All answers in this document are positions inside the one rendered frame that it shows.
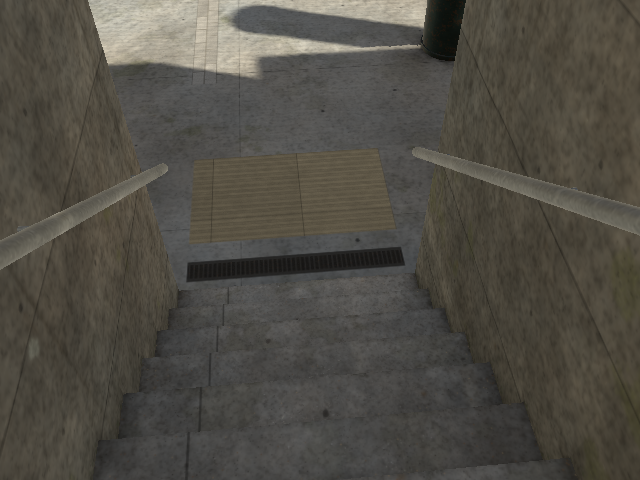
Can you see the stairs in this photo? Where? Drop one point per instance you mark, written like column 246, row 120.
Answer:
column 338, row 379

